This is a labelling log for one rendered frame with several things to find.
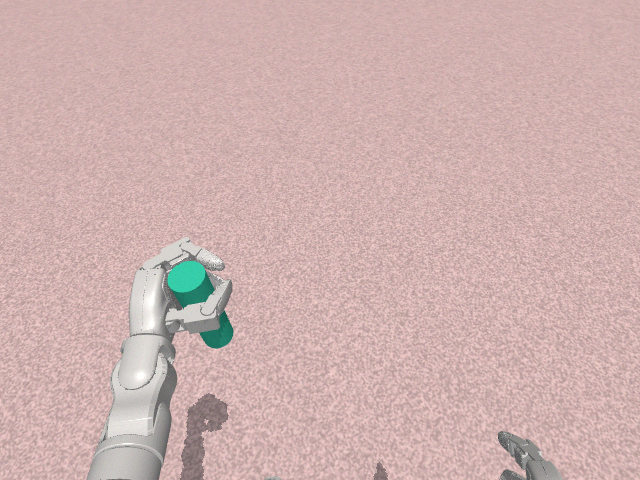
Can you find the can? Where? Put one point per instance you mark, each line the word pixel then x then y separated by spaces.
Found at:
pixel 190 284

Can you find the left robot hand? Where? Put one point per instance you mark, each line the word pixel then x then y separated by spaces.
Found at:
pixel 153 307

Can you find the left robot arm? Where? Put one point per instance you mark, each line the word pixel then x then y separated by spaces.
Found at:
pixel 134 439

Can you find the right robot hand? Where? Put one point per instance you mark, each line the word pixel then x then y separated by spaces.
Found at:
pixel 529 457

